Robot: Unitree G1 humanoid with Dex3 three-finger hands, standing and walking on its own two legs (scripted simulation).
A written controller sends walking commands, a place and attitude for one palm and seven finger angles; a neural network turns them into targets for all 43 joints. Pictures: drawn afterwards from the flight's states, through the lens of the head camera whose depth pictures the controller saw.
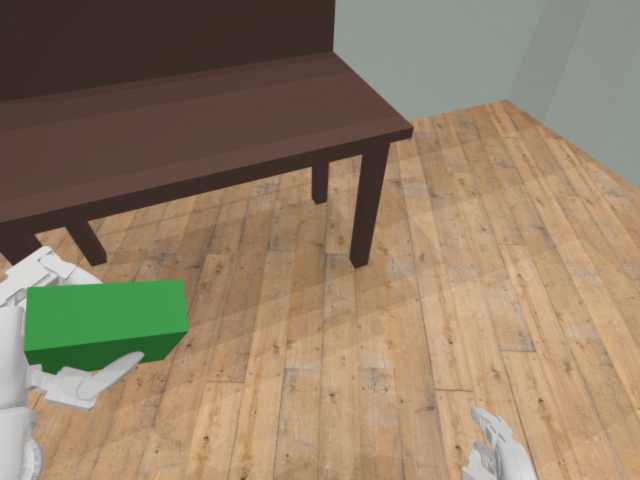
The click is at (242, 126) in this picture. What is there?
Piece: table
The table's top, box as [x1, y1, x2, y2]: [0, 51, 413, 235]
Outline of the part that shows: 413,127 332,51 0,102 0,235 411,137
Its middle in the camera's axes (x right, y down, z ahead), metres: -0.36 -0.34 +1.11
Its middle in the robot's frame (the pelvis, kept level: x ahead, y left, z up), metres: +1.03 +0.41 -0.13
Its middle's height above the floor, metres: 0.64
